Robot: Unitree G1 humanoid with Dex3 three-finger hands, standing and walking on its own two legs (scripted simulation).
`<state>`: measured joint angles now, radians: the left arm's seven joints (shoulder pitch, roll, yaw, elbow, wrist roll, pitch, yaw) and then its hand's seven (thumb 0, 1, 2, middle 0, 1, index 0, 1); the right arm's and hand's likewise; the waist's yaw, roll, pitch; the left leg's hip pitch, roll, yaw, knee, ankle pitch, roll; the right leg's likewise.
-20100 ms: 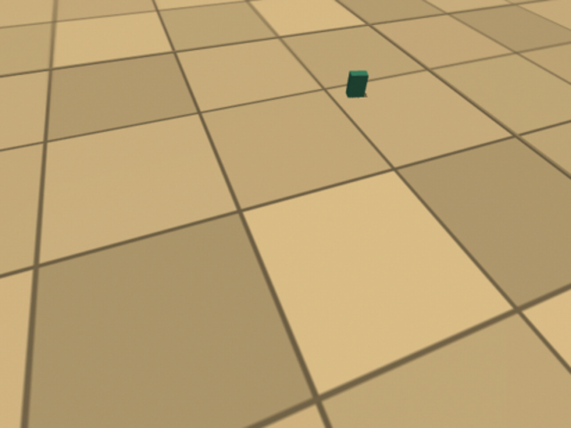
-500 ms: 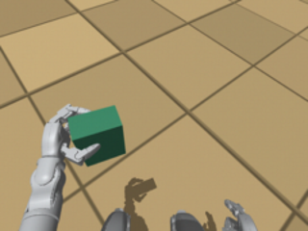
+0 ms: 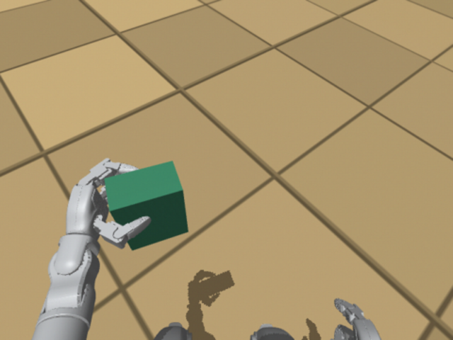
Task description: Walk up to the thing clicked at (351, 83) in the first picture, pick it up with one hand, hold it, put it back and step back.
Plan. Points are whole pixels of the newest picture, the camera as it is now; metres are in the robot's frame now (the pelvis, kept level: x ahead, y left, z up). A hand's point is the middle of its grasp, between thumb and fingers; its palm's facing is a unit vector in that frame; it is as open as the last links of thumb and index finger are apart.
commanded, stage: lift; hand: left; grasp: from the side
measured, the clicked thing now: (151, 208) +0.34 +0.14 +0.01
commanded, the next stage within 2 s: hold in 0.10 s
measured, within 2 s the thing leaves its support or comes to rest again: neither
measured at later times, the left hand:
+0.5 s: hand (118, 200) +0.33 +0.18 +0.07, palm faces +0.02 -1.00 +0.00, open 10.4 cm
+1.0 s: hand (119, 199) +0.32 +0.17 +0.08, palm faces +0.03 -1.00 +0.00, open 10.3 cm
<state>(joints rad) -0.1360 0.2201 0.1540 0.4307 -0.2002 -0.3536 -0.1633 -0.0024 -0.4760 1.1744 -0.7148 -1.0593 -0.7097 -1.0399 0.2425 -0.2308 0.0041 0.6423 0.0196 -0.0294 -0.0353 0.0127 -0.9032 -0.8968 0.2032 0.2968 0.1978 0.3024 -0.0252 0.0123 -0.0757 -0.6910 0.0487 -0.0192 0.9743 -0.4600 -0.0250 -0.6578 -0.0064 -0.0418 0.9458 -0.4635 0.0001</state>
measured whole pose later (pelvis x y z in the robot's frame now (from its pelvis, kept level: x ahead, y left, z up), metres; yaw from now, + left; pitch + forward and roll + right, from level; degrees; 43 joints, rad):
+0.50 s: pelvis +0.00 +0.01 +0.01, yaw +0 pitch +7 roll -1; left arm -0.14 0.22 0.15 0.44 -0.20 -0.35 -0.15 0.00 -0.47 1.16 -0.72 -1.04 -0.72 -1.03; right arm 0.24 -0.23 0.00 0.64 0.02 -0.02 -0.03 0.01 -0.91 -0.90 0.20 0.30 0.20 0.30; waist -0.02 0.01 -0.05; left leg -0.58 0.04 -0.01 0.89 -0.42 -0.02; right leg -0.55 -0.01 -0.03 0.86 -0.42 0.01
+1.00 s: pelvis +0.00 +0.00 +0.02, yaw +0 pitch +5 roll -1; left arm -0.13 0.21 0.14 0.43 -0.19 -0.33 -0.13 0.00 -0.46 1.15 -0.72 -1.04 -0.72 -1.02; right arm 0.24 -0.23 0.01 0.65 0.02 -0.02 -0.03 0.01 -0.91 -0.90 0.20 0.30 0.20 0.30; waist -0.02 0.01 -0.04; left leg -0.53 0.04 -0.01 0.83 -0.40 -0.02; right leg -0.49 -0.01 -0.04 0.80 -0.40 0.01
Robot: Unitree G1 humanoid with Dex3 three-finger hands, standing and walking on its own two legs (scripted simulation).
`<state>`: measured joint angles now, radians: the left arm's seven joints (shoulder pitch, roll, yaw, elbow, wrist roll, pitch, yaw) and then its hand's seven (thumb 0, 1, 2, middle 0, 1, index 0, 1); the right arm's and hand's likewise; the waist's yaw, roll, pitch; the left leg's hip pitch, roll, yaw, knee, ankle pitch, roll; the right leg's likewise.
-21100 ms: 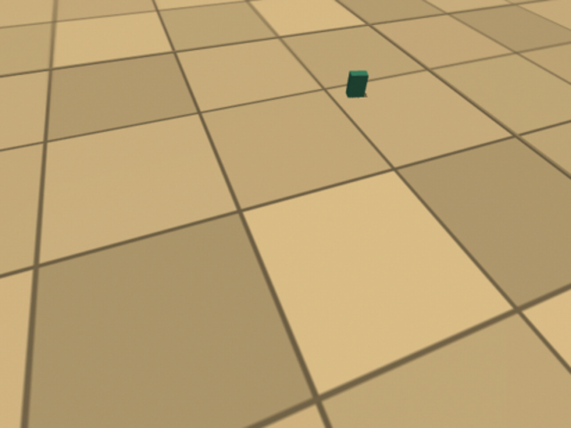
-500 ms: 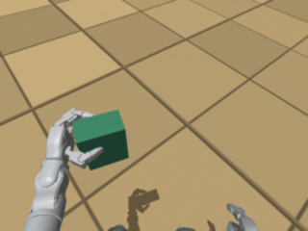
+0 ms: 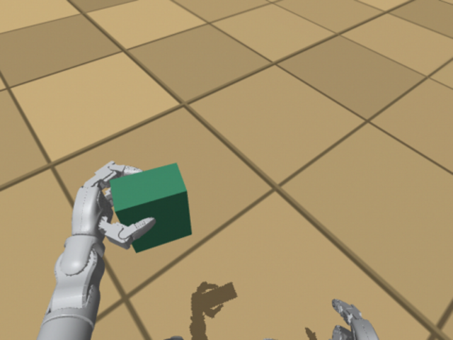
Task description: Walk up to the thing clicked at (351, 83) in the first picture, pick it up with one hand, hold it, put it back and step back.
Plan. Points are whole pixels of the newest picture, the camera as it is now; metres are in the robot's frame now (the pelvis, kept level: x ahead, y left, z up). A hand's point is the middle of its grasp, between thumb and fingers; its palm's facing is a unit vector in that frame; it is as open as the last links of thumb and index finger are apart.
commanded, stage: hold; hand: left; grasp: from the side
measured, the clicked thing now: (155, 210) +0.34 +0.13 +0.02
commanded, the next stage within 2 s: crouch in 1.80 s
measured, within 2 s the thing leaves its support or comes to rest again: neither
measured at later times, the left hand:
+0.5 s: hand (132, 209) +0.32 +0.16 +0.06, palm faces +0.01 -1.00 -0.01, open 10.3 cm
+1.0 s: hand (131, 210) +0.32 +0.16 +0.06, palm faces +0.02 -1.00 -0.01, open 10.3 cm
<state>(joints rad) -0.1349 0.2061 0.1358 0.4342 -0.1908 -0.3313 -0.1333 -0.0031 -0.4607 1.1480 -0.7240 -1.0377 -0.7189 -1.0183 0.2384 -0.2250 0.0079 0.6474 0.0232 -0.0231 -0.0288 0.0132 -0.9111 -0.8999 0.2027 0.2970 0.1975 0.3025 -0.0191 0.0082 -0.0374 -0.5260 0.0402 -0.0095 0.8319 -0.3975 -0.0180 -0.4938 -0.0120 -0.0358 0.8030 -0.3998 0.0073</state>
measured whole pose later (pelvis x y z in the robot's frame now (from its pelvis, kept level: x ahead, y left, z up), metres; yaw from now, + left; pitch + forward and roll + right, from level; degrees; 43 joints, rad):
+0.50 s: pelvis +0.00 +0.00 +0.00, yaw +0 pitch +5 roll -1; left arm -0.12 0.20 0.13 0.43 -0.19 -0.35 -0.14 0.00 -0.46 1.14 -0.72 -1.04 -0.72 -1.02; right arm 0.23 -0.23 0.00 0.66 0.02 -0.03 -0.02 0.01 -0.91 -0.90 0.20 0.30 0.20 0.30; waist -0.02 0.01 -0.03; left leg -0.52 0.04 -0.01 0.82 -0.39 -0.02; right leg -0.49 -0.01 -0.03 0.80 -0.39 0.00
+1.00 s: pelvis +0.00 +0.00 +0.00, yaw +0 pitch +5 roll -1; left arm -0.12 0.20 0.14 0.44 -0.19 -0.37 -0.14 0.00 -0.46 1.15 -0.72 -1.04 -0.72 -1.02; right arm 0.23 -0.23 0.00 0.65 0.02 -0.03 -0.02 0.01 -0.91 -0.90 0.20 0.30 0.20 0.30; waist -0.02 0.01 -0.03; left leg -0.51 0.04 -0.01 0.82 -0.39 -0.02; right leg -0.49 -0.01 -0.03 0.80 -0.39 0.00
